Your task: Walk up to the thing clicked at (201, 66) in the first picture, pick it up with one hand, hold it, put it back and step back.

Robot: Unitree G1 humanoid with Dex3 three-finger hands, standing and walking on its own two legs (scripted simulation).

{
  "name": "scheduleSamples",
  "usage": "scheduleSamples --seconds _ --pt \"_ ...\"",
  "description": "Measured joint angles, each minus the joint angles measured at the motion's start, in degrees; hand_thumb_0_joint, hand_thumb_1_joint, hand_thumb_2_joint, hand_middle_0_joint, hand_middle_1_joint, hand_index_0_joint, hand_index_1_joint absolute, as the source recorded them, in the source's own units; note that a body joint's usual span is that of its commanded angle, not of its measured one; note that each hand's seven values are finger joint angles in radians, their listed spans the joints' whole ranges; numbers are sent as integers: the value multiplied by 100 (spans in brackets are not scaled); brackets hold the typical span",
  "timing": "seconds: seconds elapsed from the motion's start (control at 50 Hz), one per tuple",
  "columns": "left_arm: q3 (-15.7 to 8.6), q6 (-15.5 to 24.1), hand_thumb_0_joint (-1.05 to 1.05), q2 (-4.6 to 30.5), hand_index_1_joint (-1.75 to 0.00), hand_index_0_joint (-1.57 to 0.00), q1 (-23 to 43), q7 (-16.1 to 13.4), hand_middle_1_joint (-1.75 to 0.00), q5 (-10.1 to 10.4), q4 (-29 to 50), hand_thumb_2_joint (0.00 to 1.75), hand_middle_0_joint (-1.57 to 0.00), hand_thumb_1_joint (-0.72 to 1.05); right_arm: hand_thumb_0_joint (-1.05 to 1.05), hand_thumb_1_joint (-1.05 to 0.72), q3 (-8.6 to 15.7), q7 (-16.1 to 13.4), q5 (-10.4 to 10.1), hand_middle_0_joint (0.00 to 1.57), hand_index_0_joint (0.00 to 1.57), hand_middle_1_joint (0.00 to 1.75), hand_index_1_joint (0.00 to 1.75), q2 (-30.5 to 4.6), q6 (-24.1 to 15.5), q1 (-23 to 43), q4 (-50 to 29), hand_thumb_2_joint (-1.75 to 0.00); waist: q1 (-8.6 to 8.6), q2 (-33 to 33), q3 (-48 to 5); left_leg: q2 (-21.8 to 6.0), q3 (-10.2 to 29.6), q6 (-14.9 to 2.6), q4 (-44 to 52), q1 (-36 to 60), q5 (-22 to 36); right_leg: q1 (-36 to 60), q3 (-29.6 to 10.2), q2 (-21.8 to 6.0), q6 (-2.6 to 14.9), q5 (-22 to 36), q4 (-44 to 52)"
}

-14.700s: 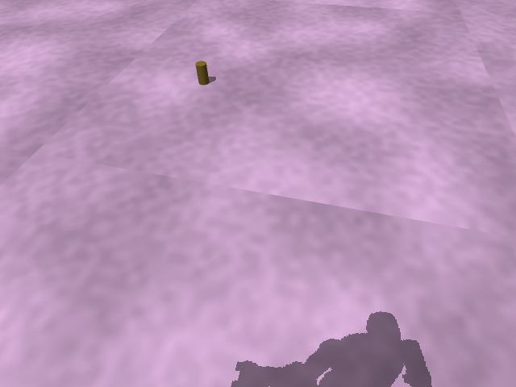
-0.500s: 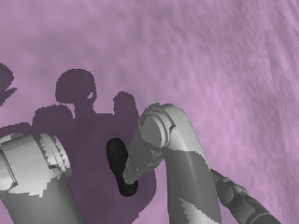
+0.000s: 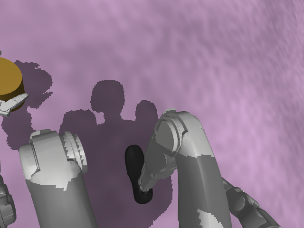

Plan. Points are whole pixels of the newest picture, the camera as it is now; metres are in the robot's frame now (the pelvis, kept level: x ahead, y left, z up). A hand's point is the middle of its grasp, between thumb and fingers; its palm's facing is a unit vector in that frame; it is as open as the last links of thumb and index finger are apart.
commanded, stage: settle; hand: left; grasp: from the side
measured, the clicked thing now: (2, 88) +0.44 +0.26 -0.18
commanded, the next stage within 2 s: lift in 1.32 s
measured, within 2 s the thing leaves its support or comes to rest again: neither
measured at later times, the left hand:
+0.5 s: hand out of the picture +0.42 +0.28 -0.04, palm faces +0.22 -0.97 -0.09, open 11.0 cm
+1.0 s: hand out of the picture +0.44 +0.26 +0.02, palm faces +0.21 -0.98 -0.06, open 11.0 cm
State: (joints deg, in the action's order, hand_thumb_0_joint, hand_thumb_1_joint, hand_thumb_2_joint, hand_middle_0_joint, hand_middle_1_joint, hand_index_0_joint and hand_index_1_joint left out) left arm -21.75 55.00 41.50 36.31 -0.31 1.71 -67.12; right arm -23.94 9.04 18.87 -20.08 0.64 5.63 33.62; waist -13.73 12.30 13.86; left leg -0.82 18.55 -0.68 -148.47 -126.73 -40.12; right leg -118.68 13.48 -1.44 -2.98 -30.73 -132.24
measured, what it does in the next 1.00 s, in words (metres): rises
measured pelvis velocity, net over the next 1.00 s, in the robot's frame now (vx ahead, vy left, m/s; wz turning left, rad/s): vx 0.03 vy -0.02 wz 0.16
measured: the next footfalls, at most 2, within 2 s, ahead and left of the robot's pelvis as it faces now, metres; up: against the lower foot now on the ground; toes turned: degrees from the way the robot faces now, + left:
none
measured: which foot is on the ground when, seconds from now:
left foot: down 0.00-1.00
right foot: down 0.00-1.00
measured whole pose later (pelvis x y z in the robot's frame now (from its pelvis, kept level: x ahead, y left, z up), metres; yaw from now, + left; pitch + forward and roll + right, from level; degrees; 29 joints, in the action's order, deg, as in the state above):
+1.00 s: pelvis +0.03 -0.02 +0.06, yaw +9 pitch +33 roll -6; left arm -19.5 34.9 23.7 35.3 10.5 5.6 -50.7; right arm -3.8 3.8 5.2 -17.4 1.4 -4.3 37.5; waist -8.2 0.3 -5.5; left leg -1.1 5.4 0.0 -132.6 -124.5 -41.2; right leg -123.4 3.4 -4.4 -0.5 -36.3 -127.0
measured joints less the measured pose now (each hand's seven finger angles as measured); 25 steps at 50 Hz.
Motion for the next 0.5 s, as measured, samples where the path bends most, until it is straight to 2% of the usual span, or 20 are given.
scheduleSamples --seconds 0.16,0.26,0.34,0.5 --pt "340 -592 2 -385 -103 -66 -134 222 -102 160 652 100 -69 -48 0 -92 532 2 -406 21 21 30 30 17 19 -354 30 -91 174 -445 -610 -12 -337 -85 290 -121 83 -176 -231 -87 41 -55 94" --pt "443 -968 2 -714 -102 -66 -215 359 -101 201 1000 101 -69 -47 0 -91 881 -28 -655 21 21 30 30 53 63 -553 132 -91 308 -658 -922 -9 -554 -110 468 -167 117 -295 -395 -147 69 -107 122" --pt "480 -1213 2 -935 -102 -66 -259 471 -101 218 1221 101 -69 -47 0 -90 1117 -80 -820 21 21 30 30 103 110 -677 245 -90 388 -774 -1104 -2 -715 -98 612 -178 136 -389 -526 -194 96 -148 131" --pt "436 -1569 2 -1233 -102 -66 -337 688 -101 339 1507 101 -69 -48 0 -90 1436 -220 -1066 21 20 30 30 224 200 -870 414 -90 458 -990 -1406 -1 -953 -31 897 -157 92 -553 -726 -254 147 -264 180"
